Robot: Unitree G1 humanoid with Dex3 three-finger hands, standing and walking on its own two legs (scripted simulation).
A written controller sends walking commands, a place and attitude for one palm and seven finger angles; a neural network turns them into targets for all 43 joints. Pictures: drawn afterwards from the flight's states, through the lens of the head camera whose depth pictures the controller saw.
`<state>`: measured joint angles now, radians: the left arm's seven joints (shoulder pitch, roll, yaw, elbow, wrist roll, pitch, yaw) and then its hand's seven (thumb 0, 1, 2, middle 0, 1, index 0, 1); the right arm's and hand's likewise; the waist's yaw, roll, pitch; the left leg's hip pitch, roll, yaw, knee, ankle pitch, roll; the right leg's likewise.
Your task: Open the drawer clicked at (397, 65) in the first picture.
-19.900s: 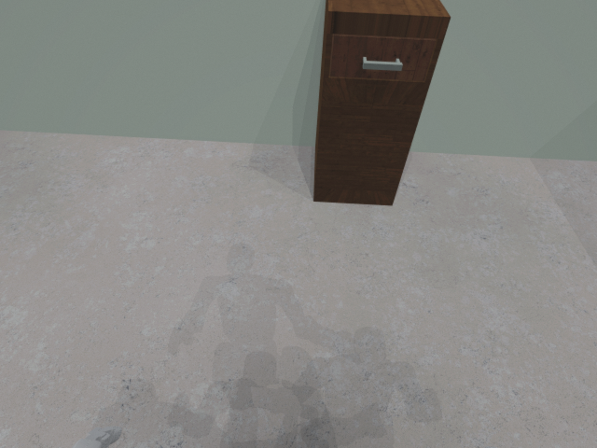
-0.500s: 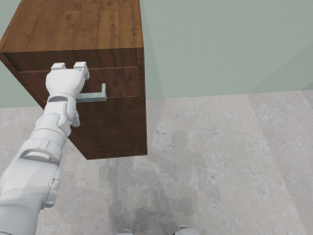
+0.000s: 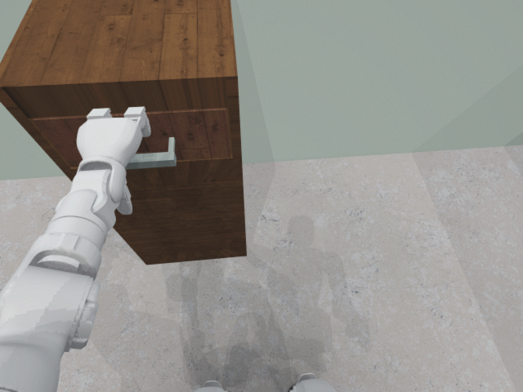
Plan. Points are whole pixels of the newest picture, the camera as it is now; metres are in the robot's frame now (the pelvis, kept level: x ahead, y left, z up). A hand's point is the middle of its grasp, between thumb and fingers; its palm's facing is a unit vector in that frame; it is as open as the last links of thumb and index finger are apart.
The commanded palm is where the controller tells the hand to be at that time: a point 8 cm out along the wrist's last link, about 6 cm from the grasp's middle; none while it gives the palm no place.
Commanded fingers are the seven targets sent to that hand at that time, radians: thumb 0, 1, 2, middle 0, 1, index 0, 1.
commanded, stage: lower the fingers behind the handle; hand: left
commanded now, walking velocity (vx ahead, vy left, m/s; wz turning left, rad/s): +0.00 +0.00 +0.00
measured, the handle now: (141, 152) +0.55 +0.21 -0.03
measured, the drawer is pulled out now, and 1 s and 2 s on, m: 0.00 0.00 0.00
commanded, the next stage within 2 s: close the thumb around the handle in 1.66 s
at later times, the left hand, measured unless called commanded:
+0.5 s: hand (132, 170) +0.48 +0.21 +0.00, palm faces -0.07 +0.00 -1.00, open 13.8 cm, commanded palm +0.47 +0.21 +0.05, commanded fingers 0.00 -0.50 0.30 -0.30 -1.20 -0.30 -1.20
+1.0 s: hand (137, 175) +0.50 +0.21 -0.03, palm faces -0.06 +0.01 -1.00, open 13.8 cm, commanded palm +0.48 +0.20 +0.02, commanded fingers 0.00 -0.50 0.30 -0.30 -1.20 -0.30 -1.20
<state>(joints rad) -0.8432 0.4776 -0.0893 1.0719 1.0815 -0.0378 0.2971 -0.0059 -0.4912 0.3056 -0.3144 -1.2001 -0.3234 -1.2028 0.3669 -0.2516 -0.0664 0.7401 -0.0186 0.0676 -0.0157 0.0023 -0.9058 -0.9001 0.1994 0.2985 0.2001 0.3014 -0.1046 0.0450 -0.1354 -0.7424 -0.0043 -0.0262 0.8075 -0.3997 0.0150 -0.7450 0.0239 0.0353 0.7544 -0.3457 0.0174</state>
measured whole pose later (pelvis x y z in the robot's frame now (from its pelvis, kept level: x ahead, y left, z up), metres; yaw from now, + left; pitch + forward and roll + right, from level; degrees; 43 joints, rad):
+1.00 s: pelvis -0.01 +0.00 -0.03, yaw -1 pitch +25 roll -2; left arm -0.89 0.48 -0.01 1.18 1.14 0.00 0.43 0.00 -0.49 0.31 -0.31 -1.20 -0.32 -1.20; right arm 0.34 -0.24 -0.04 0.75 -0.05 0.05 0.00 0.00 -0.91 -0.90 0.20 0.30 0.20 0.30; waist -0.15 0.05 -0.17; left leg -0.97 0.00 -0.02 1.00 -0.47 0.02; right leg -0.97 0.03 0.04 0.94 -0.41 0.02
